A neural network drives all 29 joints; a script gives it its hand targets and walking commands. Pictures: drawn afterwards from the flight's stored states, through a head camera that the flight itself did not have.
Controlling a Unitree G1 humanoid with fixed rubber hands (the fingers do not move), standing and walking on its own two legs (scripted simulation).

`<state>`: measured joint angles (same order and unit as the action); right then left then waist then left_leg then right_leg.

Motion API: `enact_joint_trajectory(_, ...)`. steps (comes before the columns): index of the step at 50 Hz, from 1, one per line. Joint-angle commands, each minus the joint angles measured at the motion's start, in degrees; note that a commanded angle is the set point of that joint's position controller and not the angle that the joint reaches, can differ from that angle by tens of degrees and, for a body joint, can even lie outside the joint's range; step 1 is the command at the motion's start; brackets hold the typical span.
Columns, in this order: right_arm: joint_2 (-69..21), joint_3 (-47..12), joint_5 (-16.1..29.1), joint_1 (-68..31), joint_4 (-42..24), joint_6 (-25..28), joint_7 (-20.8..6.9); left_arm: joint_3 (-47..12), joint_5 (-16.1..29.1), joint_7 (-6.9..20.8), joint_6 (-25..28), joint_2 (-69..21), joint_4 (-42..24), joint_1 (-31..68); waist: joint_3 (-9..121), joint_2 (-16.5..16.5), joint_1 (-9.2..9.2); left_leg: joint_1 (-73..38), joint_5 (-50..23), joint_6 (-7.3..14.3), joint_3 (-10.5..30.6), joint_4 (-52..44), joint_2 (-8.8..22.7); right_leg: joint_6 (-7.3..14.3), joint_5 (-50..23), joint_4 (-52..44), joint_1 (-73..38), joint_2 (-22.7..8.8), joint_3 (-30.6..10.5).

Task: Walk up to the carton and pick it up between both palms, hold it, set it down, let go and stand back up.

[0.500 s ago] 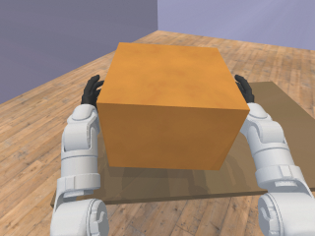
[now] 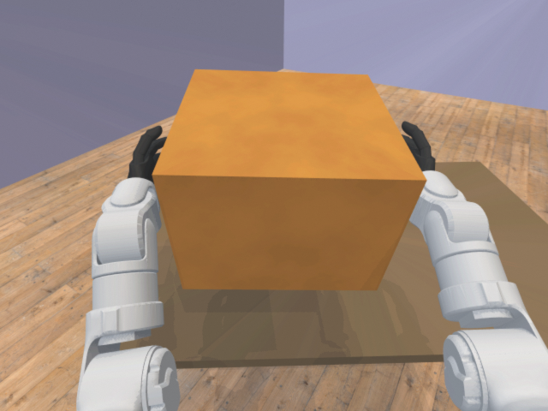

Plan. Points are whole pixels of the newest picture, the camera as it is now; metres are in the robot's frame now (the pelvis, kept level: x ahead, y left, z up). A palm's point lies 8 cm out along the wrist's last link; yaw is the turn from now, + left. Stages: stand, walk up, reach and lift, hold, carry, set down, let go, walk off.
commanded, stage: hold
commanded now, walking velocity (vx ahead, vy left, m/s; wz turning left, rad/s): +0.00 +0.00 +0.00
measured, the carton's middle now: (281, 174) +0.42 -0.01 +0.21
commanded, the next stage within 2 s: none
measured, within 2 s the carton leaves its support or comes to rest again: neither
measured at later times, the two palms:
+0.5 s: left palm (142, 194) +0.35 +0.18 +0.23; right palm (417, 177) +0.35 -0.19 +0.24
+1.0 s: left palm (147, 191) +0.36 +0.18 +0.23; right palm (418, 180) +0.36 -0.20 +0.23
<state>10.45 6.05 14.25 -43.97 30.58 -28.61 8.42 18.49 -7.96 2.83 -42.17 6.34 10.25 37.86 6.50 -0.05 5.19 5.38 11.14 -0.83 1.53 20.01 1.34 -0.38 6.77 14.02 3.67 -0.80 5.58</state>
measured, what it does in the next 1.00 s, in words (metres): stands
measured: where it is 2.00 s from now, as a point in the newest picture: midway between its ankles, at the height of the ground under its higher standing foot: outside the picture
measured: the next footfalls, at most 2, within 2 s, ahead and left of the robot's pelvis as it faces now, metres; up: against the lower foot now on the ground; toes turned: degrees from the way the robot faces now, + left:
none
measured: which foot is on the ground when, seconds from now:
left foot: down 0.00-1.00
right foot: down 0.00-1.00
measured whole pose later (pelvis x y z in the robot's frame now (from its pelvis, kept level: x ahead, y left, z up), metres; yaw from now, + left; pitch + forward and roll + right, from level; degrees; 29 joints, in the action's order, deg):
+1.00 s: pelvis +0.00 +0.00 +0.00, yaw -1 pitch -4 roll -1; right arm 11.0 4.9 14.1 -44.3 30.9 -29.9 8.3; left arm 20.6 -9.9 3.9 -43.3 4.5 9.6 37.3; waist 5.9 -0.6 4.4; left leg 4.6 10.6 -0.7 0.2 19.0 1.5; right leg -0.3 6.4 14.2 4.0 -0.6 4.1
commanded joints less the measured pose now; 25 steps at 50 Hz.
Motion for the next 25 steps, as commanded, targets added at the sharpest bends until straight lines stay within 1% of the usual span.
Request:
enact_joint_trajectory(1, -29.90, -21.42, 8.91, -42.66, -21.22, 1.62, -7.51, -25.58, 7.32, 8.40, 1.10, -29.09, -8.07, 35.23, 16.41, 1.25, -0.16, 1.51, -18.75, -2.61, -1.05, -1.75, -4.55, -1.04, -14.38, 1.27, -14.35, 5.26, -3.52)
enact_joint_trajectory(2, -30.63, -21.64, 9.71, -41.65, -21.46, 1.77, -7.99, -26.29, 7.91, 8.11, 1.64, -29.61, -11.94, 37.62, 19.33, 2.75, -1.06, 0.94, -19.37, -2.84, -0.97, -2.08, -4.18, -0.87, -13.75, 1.39, -14.20, 5.75, -3.57)
enact_joint_trajectory(3, -29.96, -21.51, 9.30, -43.48, -21.82, 1.94, -8.51, -26.65, 7.67, 7.70, 1.53, -30.16, -11.14, 37.95, 18.40, 2.38, -1.63, 0.80, -19.24, -3.04, -0.89, -1.74, -3.83, -0.40, -11.60, 1.50, -12.06, 5.85, -3.52)
enact_joint_trajectory(4, -29.59, -20.32, 8.57, -43.20, -22.39, 2.07, -8.65, -26.28, 7.28, 7.44, 1.13, -30.34, -10.15, 36.91, 18.17, 1.88, -1.35, 0.97, -18.46, -2.83, -0.88, -2.13, -3.73, -0.26, -11.04, 0.87, -11.74, 5.92, -3.28)
enact_joint_trajectory(5, -29.59, -21.74, 9.02, -43.62, -23.14, 2.19, -8.97, -25.06, 7.59, 7.22, 1.39, -29.36, -11.14, 36.77, 18.91, -0.23, -2.46, 0.33, -19.51, -2.45, -0.75, -2.43, -3.44, -0.54, -12.19, 0.95, -12.74, 5.82, -3.18)
enact_joint_trajectory(6, -30.07, -22.08, 8.75, -42.87, -23.32, 2.28, -8.95, -25.90, 7.53, 7.10, 1.59, -29.16, -13.12, 37.59, 20.64, 0.25, -2.04, -0.26, -20.41, -2.43, -0.81, -2.00, -3.73, -0.49, -14.02, 1.34, -13.40, 5.73, -3.27)
enact_joint_trajectory(7, -31.02, -23.22, 9.00, -44.04, -26.27, 2.92, -8.94, -27.16, 8.68, 6.90, 1.86, -30.00, -15.05, 38.56, 24.14, 0.24, -1.79, -1.87, -21.67, -2.52, -0.88, -1.22, -3.83, -0.48, -15.26, 1.77, -13.47, 5.66, -3.38)
enact_joint_trajectory(8, -30.37, -22.22, 9.16, -43.65, -26.17, 2.95, -8.87, -27.27, 8.23, 6.53, 1.92, -29.42, -14.39, 37.14, 23.10, 1.09, -1.74, -1.76, -21.78, -2.76, -1.44, -0.82, -4.09, -0.72, -16.05, 1.81, -13.42, 5.66, -2.78)
enact_joint_trajectory(9, -30.60, -22.27, 9.53, -42.94, -25.38, 2.81, -8.85, -28.03, 8.94, 6.46, 2.10, -29.42, -16.66, 38.51, 24.29, 1.41, -1.15, -2.24, -22.44, -2.80, -1.26, -0.47, -4.17, -0.62, -17.51, 1.95, -13.60, 5.64, -3.14)
enact_joint_trajectory(10, -29.39, -22.47, 9.64, -43.63, -27.64, 3.00, -8.77, -27.30, 8.87, 6.26, 1.64, -28.66, -15.18, 36.46, 25.49, 1.16, -2.00, -1.70, -21.72, -2.58, -1.00, -0.43, -4.14, -0.50, -17.28, 2.29, -13.69, 5.43, -3.05)
enact_joint_trajectory(11, -29.99, -22.23, 9.11, -42.73, -26.88, 2.76, -8.78, -27.52, 8.75, 6.24, 1.56, -29.00, -14.82, 36.19, 25.14, 0.01, -2.04, -1.38, -21.23, -2.35, -0.92, -1.10, -4.08, -0.72, -16.84, 2.09, -13.26, 5.89, -2.92)
enact_joint_trajectory(12, -30.05, -21.88, 8.76, -41.93, -27.06, 2.58, -8.69, -28.39, 9.25, 6.27, 1.42, -29.03, -16.20, 37.13, 24.14, 0.08, -1.14, -1.14, -19.63, -2.23, -1.29, -1.26, -4.23, -0.68, -15.91, 2.04, -13.07, 5.62, -3.24)
enact_joint_trajectory(13, -29.62, -21.51, 8.68, -43.33, -26.00, 2.52, -8.95, -27.84, 8.72, 6.12, 1.18, -29.52, -13.48, 37.37, 22.50, 0.46, -1.23, -0.82, -17.09, -2.03, -1.16, -1.71, -4.00, -0.49, -12.50, 1.56, -11.28, 5.60, -2.99)
enact_joint_trajectory(14, -30.66, -21.27, 8.49, -43.62, -23.21, 2.05, -9.23, -26.37, 8.28, 5.91, 1.30, -29.07, -12.81, 38.77, 21.12, 0.27, -2.17, 0.57, -14.07, -1.34, -1.37, -2.60, -3.92, -0.44, -10.87, 1.23, -10.47, 4.98, -3.37)
enact_joint_trajectory(15, -30.27, -20.56, 8.34, -42.50, -23.49, 2.07, -9.42, -26.23, 8.36, 6.13, 0.72, -29.24, -11.02, 35.62, 21.48, 0.14, -1.76, 1.09, -13.23, -1.37, -1.45, -3.06, -4.06, -0.59, -10.39, 1.23, -10.81, 4.97, -3.23)
enact_joint_trajectory(16, -31.20, -21.43, 7.68, -42.47, -23.00, 2.13, -9.31, -27.33, 8.78, 6.42, 1.13, -29.86, -13.67, 38.28, 21.81, -0.16, -1.50, 0.96, -12.76, -1.22, -1.57, -3.40, -4.01, -0.67, -10.81, 1.00, -11.58, 4.83, -3.97)
enact_joint_trajectory(17, -30.87, -20.91, 7.40, -41.04, -22.02, 2.04, -9.16, -27.63, 8.33, 6.58, 1.05, -29.70, -13.44, 38.42, 21.12, 1.21, -0.68, 0.62, -13.93, -1.63, -2.07, -3.15, -4.43, -0.70, -11.63, 1.32, -11.69, 4.68, -3.45)
enact_joint_trajectory(18, -30.63, -20.13, 7.35, -40.59, -20.83, 1.61, -9.00, -27.72, 8.32, 7.00, 1.03, -29.37, -13.93, 39.33, 20.46, 2.12, -0.23, 1.06, -13.62, -1.72, -1.68, -2.92, -4.24, -0.49, -11.49, 1.28, -11.94, 4.56, -4.19)
enact_joint_trajectory(19, -31.06, -20.57, 7.30, -41.60, -20.98, 1.65, -8.82, -27.72, 8.35, 7.22, 0.93, -29.22, -13.21, 39.44, 20.97, 2.79, 0.10, 0.64, -13.53, -2.05, -2.16, -2.93, -4.60, -0.56, -11.69, 1.61, -12.86, 4.38, -4.09)
enact_joint_trajectory(20, -31.15, -20.26, 6.85, -41.77, -18.95, 1.39, -8.81, -27.06, 7.97, 7.43, 0.91, -29.61, -11.72, 39.57, 19.44, 2.30, 0.56, 0.98, -12.72, -2.18, -2.07, -3.38, -4.33, -0.52, -10.69, 1.26, -12.67, 4.44, -3.92)
enact_joint_trajectory(22, -31.58, -19.05, 6.76, -41.51, -18.44, 1.22, -8.90, -27.25, 7.66, 7.77, 0.98, -29.49, -10.65, 40.67, 17.64, 3.35, 0.40, 3.20, -8.90, -1.80, -2.24, -3.90, -4.61, -0.80, -7.77, 1.17, -11.87, 3.95, -4.16)
enact_joint_trajectory(23, -31.54, -17.76, 5.87, -42.70, -16.10, 1.30, -8.81, -26.98, 7.66, 7.98, 1.06, -29.82, -9.80, 42.59, 16.79, 4.58, 1.24, 3.28, -7.24, -1.93, -2.33, -4.37, -4.64, -0.72, -5.43, 0.87, -10.63, 3.56, -3.71)
enact_joint_trajectory(24, -31.85, -17.30, 5.10, -43.61, -13.90, 1.11, -9.19, -25.37, 6.73, 8.28, 0.82, -29.32, -5.86, 42.38, 14.14, 3.34, 0.53, 4.76, -4.15, -1.33, -2.29, -5.40, -4.59, -0.79, -2.41, 0.36, -9.40, 3.55, -3.71)
enact_joint_trajectory(25, -32.51, -17.02, 4.68, -44.66, -15.23, 1.86, -9.28, -26.02, 7.36, 8.54, 1.21, -29.87, -6.55, 43.29, 16.64, 3.18, 0.44, 5.06, -2.87, -0.97, -2.42, -5.75, -4.75, -1.06, -1.66, 0.45, -10.39, 3.67, -3.60)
